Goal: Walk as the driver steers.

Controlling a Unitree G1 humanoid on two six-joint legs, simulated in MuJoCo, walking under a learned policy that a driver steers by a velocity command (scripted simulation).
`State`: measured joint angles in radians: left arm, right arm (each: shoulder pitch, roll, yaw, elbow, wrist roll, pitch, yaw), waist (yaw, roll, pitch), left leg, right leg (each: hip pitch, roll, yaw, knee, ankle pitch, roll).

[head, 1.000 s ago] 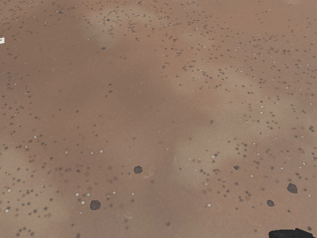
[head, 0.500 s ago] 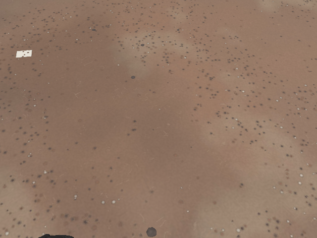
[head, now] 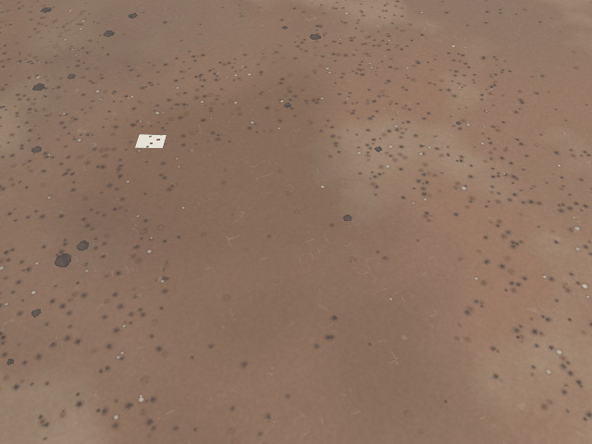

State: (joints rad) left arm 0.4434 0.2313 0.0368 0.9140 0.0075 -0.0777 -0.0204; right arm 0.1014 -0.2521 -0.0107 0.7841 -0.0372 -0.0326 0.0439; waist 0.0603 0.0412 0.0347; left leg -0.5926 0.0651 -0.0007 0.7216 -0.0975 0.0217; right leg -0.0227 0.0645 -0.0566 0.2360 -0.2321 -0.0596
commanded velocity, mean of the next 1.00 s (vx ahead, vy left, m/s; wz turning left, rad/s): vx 0.20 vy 0.00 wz -0.35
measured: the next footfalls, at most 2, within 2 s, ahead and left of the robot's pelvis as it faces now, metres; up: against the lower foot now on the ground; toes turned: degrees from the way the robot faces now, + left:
left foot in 0.14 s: +0.23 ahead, +0.11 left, +0.00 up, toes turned +3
right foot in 0.64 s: +0.33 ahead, -0.07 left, +0.00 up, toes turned -16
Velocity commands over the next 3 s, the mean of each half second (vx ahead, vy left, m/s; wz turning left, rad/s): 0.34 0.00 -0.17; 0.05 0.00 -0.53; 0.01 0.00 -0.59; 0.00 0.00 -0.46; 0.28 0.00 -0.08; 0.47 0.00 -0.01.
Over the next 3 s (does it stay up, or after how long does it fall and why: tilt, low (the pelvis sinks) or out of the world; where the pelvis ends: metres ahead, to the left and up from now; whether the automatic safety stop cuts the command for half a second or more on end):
stays up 0.44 -0.27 -0.02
